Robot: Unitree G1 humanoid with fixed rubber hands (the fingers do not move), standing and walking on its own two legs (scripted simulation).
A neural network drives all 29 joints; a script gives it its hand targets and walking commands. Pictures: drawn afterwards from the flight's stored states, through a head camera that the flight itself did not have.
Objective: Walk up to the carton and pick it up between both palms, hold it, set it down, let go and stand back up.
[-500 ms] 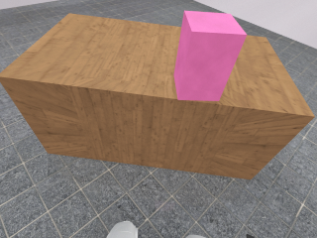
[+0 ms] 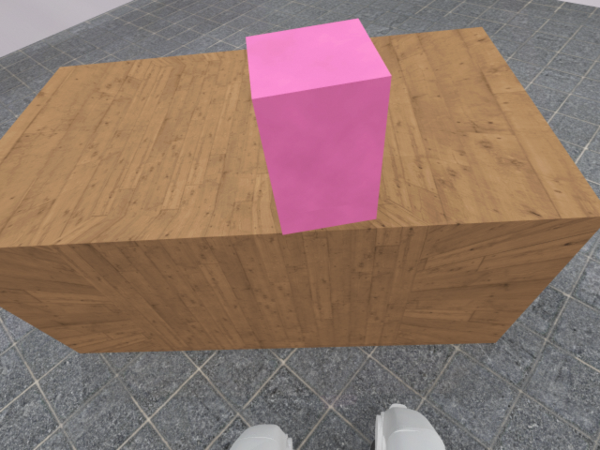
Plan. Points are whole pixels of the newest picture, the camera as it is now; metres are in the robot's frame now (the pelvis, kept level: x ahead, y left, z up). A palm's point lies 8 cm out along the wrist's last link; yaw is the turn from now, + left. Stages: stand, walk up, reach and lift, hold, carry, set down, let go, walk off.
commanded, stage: walk up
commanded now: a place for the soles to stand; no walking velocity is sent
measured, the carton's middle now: (317, 136) +0.60 +0.01 +0.06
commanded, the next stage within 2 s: none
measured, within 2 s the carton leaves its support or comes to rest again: neither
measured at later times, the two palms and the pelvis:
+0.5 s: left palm (173, 445) +0.13 +0.22 -0.11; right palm (466, 375) +0.22 -0.19 -0.08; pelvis +0.08 +0.00 +0.03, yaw +4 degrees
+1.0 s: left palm out of the picture +0.11 +0.24 -0.10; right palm out of the picture +0.12 -0.22 -0.09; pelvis +0.08 +0.01 +0.04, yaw +1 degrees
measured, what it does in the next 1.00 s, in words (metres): steps on the spot: left foot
